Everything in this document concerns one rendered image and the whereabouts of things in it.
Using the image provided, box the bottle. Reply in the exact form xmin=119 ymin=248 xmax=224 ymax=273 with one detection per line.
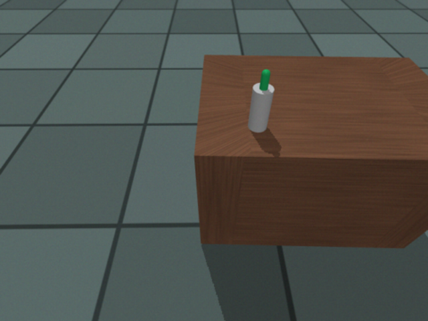
xmin=248 ymin=70 xmax=274 ymax=132

